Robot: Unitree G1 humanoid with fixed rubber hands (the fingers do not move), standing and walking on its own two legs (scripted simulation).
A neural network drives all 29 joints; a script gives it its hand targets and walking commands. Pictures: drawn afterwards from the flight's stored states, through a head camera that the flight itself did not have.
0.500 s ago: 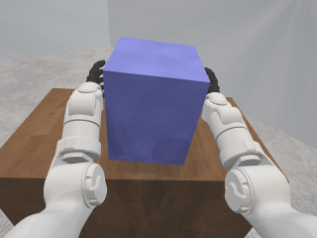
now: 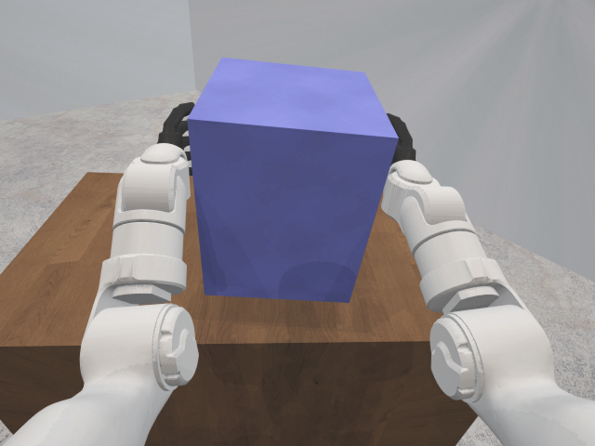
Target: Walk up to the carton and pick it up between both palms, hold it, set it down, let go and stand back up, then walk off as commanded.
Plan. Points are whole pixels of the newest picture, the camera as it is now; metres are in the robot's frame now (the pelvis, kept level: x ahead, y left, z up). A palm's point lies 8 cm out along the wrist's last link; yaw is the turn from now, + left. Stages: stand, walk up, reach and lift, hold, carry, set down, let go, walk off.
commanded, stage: reach and lift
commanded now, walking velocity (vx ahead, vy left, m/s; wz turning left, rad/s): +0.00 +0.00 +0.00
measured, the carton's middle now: (286, 181) +0.41 +0.03 +0.23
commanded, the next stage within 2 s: hold in 0.18 s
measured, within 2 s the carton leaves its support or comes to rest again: neither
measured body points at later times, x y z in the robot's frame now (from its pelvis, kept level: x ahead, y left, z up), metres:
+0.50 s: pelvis +0.00 +0.00 +0.00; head -0.09 +0.03 +0.44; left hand +0.39 +0.17 +0.29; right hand +0.39 -0.12 +0.28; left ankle +0.08 +0.16 -0.74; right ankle +0.01 -0.08 -0.74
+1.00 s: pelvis +0.00 +0.00 +0.00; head -0.09 +0.02 +0.44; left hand +0.39 +0.16 +0.30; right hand +0.38 -0.13 +0.29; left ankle +0.08 +0.16 -0.74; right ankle +0.01 -0.08 -0.74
